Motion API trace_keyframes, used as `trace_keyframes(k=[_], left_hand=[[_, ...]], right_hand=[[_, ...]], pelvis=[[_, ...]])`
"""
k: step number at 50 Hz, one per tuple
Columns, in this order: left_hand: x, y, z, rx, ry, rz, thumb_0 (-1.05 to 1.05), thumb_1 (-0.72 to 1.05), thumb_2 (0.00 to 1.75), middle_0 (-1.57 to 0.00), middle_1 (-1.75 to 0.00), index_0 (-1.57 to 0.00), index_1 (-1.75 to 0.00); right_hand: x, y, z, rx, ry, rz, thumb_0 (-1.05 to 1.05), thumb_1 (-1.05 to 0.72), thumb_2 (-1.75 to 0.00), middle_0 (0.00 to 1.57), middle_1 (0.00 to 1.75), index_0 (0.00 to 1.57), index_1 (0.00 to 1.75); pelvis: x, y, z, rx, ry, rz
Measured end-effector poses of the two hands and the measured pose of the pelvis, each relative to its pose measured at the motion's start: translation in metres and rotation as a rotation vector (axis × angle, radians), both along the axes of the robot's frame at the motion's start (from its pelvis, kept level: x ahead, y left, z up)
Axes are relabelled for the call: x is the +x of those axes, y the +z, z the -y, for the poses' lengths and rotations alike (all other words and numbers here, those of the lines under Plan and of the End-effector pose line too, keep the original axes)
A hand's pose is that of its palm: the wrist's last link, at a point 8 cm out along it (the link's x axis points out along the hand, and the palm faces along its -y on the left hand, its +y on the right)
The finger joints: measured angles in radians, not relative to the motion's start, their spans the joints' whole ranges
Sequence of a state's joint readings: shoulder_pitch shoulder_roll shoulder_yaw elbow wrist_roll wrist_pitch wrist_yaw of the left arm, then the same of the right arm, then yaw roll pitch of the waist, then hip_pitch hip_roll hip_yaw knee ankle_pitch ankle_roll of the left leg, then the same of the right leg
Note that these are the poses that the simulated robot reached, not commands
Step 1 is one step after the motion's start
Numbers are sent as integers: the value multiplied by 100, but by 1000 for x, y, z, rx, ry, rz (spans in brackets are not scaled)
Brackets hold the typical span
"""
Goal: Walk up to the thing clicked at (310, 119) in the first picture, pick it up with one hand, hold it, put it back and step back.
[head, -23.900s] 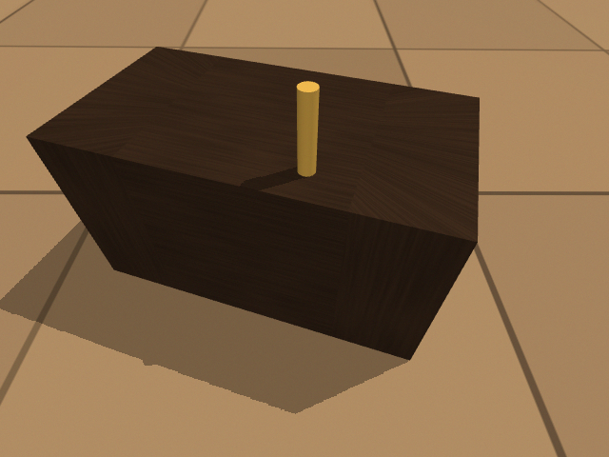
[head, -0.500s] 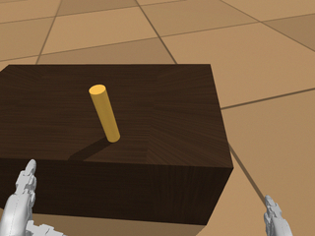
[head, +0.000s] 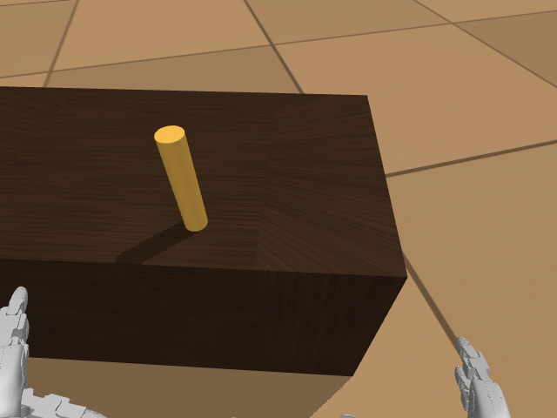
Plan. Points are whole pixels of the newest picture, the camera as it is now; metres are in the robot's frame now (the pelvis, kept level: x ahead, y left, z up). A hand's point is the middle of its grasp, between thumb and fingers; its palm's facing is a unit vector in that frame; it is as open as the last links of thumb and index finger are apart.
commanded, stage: home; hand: left
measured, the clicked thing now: (184, 184) +0.51 +0.21 +0.04
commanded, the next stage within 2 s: none
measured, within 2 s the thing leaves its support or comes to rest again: neither
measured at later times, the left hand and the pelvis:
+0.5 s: hand (172, 374) +0.20 +0.18 -0.06, palm faces +0.10 -0.97 -0.20, open 17.6 cm; pelvis +0.02 +0.00 -0.01, yaw +0 degrees
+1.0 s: hand (171, 375) +0.20 +0.18 -0.06, palm faces +0.10 -0.97 -0.22, open 17.6 cm; pelvis +0.02 +0.01 -0.01, yaw +0 degrees
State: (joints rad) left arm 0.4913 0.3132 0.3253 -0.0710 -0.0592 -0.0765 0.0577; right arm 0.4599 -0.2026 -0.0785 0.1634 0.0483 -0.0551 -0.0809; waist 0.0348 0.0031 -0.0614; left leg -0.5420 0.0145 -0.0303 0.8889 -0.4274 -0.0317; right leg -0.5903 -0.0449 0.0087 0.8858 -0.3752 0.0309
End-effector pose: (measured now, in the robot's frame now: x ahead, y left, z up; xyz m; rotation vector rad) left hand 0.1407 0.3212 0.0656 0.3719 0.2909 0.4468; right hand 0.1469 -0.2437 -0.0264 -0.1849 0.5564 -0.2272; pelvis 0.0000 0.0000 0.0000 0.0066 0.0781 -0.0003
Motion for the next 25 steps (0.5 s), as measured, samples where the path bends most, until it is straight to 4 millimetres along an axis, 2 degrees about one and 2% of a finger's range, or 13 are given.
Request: trace_keyframes(k=[4,7,13,17,21,25], left_hand=[[3,-32,26,-109,-44,-62,-2,-55,5,-5,-5,-5,-6],[6,-51,43,-172,-78,-116,-2,-54,6,-5,-6,-6,-6],[15,-85,73,-263,-142,-233,-2,-57,5,-5,-5,-6,-6],[22,-104,94,-315,-191,-291,-2,-58,4,-5,-5,-5,-6],[32,-108,101,-329,-210,-296,-2,-57,4,-5,-5,-6,-5],[37,-101,91,-295,-191,-282,-2,-58,3,-5,-5,-6,-5]], right_hand=[[11,-5,-33,56,70,4,-1,2,-39,11,16,12,15],[17,-7,-43,68,83,6,0,-11,-46,13,18,13,17],[15,-8,-22,5,34,-13,0,-42,-64,16,23,17,22],[15,-7,-19,-11,27,-33,1,-64,-76,18,26,18,25],[18,-3,-23,-6,30,-24,1,-77,-84,19,28,19,28],[23,-3,-24,3,24,-22,1,-84,-87,20,29,20,29]], pelvis=[[2,-1,-3,-5,3,-13],[5,-2,-4,-9,6,-22],[12,-4,-7,-11,3,-38],[14,-6,-6,-9,-1,-50],[16,-7,-4,-10,-3,-56],[20,-7,-4,-13,-3,-59]])
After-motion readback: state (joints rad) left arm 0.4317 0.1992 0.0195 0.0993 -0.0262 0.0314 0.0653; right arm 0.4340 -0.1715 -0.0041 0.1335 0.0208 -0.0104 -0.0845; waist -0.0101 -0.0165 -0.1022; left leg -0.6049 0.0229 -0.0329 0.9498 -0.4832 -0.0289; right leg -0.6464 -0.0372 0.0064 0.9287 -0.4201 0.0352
